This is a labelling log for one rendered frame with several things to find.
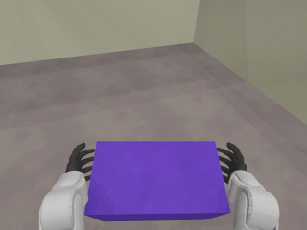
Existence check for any carton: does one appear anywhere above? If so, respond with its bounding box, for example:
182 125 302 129
84 141 231 222

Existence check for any robot left hand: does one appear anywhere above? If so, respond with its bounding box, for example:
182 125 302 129
65 142 95 182

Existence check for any robot right hand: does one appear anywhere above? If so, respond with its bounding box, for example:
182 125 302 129
216 142 247 185

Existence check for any robot right forearm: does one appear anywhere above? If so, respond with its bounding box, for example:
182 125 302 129
227 170 280 230

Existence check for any robot left forearm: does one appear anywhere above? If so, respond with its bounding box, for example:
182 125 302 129
38 171 88 230

